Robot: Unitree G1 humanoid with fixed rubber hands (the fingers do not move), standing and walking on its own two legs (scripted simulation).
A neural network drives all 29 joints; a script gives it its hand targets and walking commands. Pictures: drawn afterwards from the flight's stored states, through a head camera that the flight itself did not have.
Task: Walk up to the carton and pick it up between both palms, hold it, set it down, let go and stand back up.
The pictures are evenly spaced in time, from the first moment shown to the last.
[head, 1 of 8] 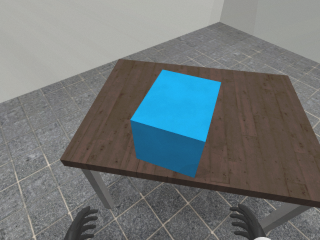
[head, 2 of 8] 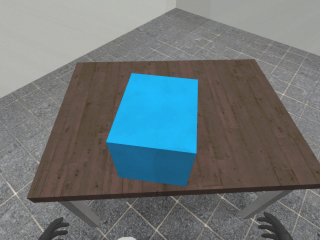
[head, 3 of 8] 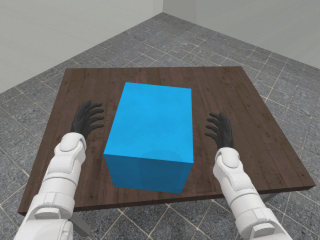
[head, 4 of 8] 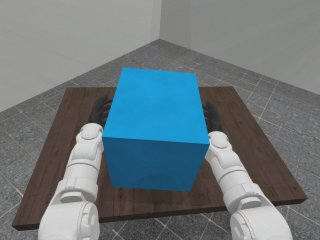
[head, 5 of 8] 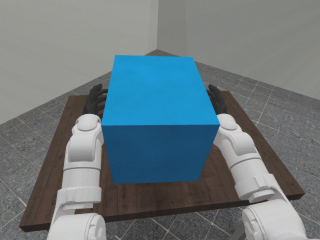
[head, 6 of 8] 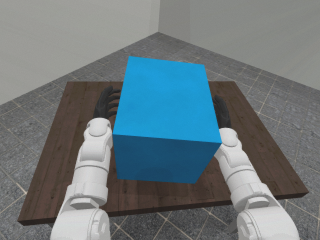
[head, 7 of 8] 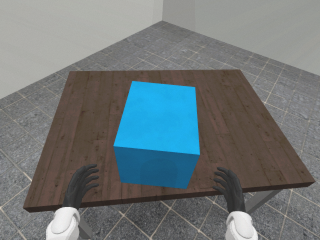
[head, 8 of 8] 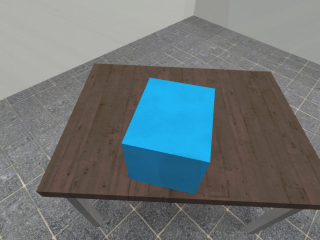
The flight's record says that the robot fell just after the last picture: no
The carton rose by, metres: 0.21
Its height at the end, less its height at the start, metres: +0.00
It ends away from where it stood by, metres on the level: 0.01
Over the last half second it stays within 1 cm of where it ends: yes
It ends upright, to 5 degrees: yes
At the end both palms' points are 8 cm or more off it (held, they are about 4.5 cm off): yes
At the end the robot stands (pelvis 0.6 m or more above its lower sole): yes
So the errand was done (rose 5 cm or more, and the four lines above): yes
